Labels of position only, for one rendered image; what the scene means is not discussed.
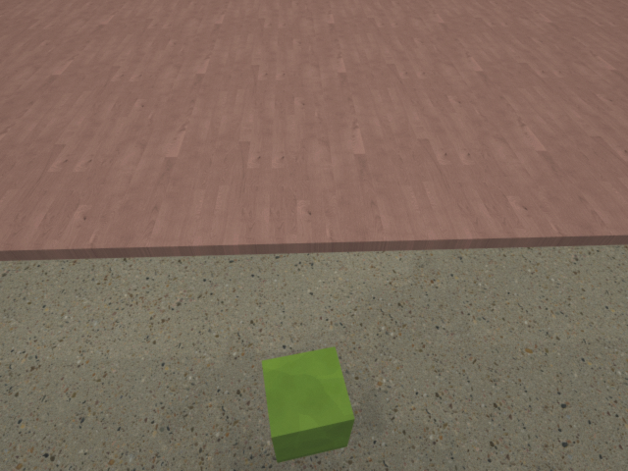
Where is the carton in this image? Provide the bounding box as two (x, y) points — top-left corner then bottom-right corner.
(262, 346), (354, 463)

